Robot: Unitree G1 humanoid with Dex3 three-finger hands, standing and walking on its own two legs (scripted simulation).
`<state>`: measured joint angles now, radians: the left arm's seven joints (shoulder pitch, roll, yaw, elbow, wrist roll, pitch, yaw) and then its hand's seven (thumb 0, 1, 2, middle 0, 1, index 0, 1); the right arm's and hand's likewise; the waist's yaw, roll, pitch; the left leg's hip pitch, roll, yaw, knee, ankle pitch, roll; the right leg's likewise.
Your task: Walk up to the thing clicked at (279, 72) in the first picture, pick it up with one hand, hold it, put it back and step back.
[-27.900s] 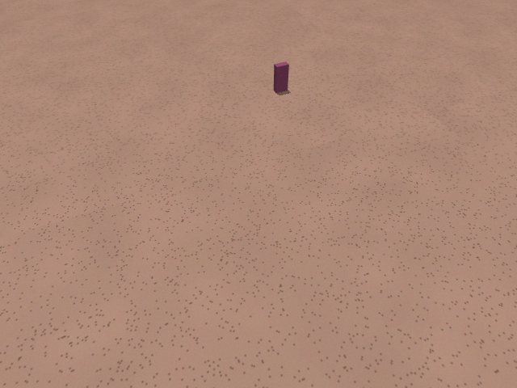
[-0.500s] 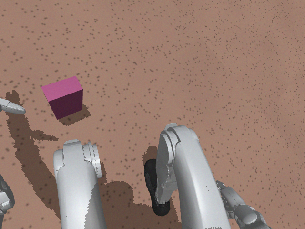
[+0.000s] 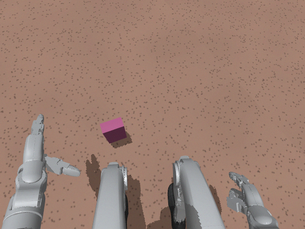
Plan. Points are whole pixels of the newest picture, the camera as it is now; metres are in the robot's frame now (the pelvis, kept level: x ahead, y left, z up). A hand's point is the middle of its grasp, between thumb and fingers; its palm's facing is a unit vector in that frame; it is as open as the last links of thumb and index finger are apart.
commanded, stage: home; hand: left
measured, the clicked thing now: (114, 131) +0.47 +0.15 -0.43
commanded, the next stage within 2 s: none
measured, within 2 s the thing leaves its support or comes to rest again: neither
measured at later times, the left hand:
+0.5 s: hand (41, 172) +0.25 +0.20 +0.10, palm faces +0.12 -0.94 -0.32, open 17.5 cm
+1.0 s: hand (29, 187) +0.23 +0.19 +0.14, palm faces +0.15 -0.94 -0.29, open 17.7 cm
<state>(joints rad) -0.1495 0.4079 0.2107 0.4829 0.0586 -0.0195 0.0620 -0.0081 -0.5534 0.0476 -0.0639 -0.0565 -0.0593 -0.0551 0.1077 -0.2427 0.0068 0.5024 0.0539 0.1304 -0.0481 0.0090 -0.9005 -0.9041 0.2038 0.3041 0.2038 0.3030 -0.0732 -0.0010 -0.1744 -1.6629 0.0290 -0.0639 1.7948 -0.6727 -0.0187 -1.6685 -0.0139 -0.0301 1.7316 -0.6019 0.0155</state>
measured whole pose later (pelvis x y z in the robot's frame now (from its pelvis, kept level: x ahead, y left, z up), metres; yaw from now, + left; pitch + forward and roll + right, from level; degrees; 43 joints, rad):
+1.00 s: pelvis +0.07 +0.00 +0.19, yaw +3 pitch +8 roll -2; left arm 0.48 0.21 -0.01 -0.02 -0.01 0.26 0.15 -0.01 -0.59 0.03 -0.05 -0.05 -0.05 -0.05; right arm 0.27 -0.21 0.03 0.48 0.02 -0.11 -0.17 0.01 -0.90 -0.90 0.20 0.30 0.20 0.30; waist -0.02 0.03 -0.11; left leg -0.62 0.04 -0.05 0.97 -0.50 -0.02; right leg -0.61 -0.01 -0.05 0.92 -0.45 0.01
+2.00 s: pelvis +0.07 +0.00 +0.20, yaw +2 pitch +8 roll -2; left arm 0.47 0.20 -0.01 0.00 -0.01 0.26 0.14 -0.01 -0.58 0.03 -0.05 -0.05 -0.05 -0.05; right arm 0.28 -0.20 0.03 0.51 0.02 -0.13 -0.17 0.02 -0.90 -0.90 0.20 0.30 0.20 0.30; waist -0.02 0.03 -0.10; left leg -0.60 0.04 -0.04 0.96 -0.49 -0.02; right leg -0.60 -0.01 -0.04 0.91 -0.44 0.01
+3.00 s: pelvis +0.06 +0.00 +0.22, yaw +3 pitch +1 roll +0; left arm 0.24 0.31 0.02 0.65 0.05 0.02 0.03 0.01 0.79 0.88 -0.21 -0.30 -0.20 -0.30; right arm 0.19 -0.29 -0.02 0.82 -0.05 -0.02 -0.02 0.01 -0.90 -0.90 0.20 0.30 0.21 0.30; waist 0.01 -0.02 0.01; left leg -0.39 0.01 -0.02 0.78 -0.41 -0.01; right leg -0.41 -0.04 -0.02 0.79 -0.39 0.01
